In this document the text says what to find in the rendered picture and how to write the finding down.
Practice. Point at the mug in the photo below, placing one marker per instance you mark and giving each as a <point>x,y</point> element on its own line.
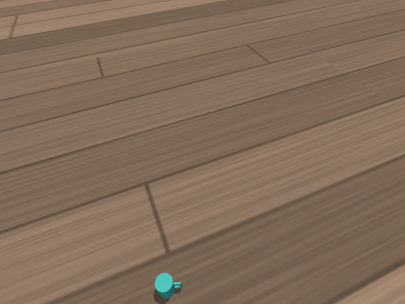
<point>165,285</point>

